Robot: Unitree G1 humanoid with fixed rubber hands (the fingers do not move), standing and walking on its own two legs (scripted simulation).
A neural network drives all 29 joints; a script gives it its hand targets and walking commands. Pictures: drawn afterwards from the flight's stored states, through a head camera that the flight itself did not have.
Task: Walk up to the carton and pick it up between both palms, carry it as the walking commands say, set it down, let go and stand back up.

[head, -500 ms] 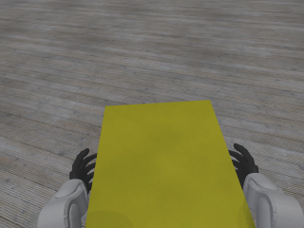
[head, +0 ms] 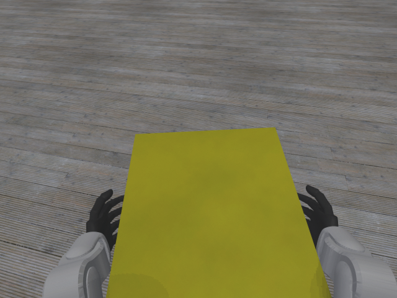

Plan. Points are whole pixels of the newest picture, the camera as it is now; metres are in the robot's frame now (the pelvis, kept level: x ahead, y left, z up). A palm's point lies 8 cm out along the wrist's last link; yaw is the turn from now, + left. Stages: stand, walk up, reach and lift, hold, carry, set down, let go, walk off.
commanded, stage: carry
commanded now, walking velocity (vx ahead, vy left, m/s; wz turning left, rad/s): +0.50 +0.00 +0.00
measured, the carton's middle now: (209, 227) +0.27 -0.01 +0.02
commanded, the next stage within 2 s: none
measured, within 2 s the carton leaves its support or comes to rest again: neither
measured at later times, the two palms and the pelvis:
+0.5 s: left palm (124, 130) +0.51 +0.19 +0.09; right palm (267, 118) +0.54 -0.18 +0.07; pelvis +0.30 -0.02 +0.00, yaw +3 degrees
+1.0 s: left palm (135, 67) +0.85 +0.20 +0.08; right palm (240, 60) +0.86 -0.17 +0.08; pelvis +0.63 +0.00 -0.01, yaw +3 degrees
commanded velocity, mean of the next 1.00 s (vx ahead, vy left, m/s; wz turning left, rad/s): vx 0.50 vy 0.00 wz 0.00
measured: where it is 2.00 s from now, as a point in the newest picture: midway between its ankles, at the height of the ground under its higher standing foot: (199, 148)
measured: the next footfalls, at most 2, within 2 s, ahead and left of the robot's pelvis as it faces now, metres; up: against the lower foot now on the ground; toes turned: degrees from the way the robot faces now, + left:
right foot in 0.06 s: +0.19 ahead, -0.11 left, +0.00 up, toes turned -8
left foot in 0.56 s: +0.51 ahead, +0.10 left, +0.00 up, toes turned +15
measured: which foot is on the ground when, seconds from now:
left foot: down 0.00-0.08, up 0.10-0.54, down 0.56-1.00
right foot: up 0.00-0.04, down 0.06-0.56, up 0.58-1.00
